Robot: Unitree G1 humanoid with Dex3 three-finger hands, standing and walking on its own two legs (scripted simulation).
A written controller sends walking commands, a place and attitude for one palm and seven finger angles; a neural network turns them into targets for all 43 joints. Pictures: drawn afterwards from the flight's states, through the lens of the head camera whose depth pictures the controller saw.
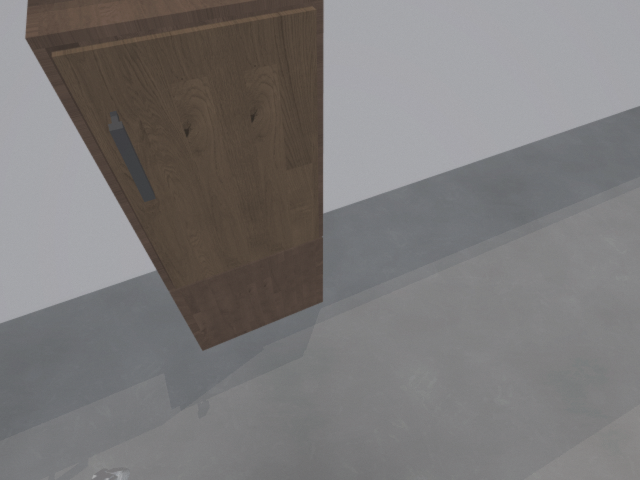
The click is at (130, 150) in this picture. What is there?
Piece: cupboard door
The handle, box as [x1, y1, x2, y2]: [108, 111, 155, 201]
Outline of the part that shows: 110,112 112,122 108,124 109,130 144,201 155,198 121,121 118,119 118,116 115,111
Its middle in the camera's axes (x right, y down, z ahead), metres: -0.32 -0.14 +0.66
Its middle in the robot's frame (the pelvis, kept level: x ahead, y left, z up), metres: +0.58 +0.36 +0.06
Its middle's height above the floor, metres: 0.83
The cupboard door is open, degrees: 0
